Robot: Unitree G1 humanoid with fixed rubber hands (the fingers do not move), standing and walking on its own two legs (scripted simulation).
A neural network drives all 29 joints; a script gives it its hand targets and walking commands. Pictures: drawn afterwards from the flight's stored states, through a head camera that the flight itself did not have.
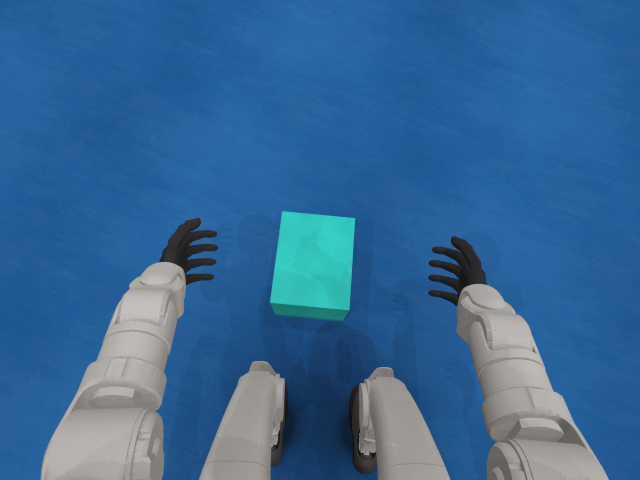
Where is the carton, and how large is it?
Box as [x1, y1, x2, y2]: [270, 211, 354, 321]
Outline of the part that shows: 282,211 270,303 275,314 342,321 349,309 354,218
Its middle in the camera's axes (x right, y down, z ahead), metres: -0.01 +0.08 +1.04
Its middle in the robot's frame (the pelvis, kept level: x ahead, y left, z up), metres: +0.51 +0.01 -0.59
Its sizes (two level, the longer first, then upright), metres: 0.238 0.189 0.185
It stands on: the floor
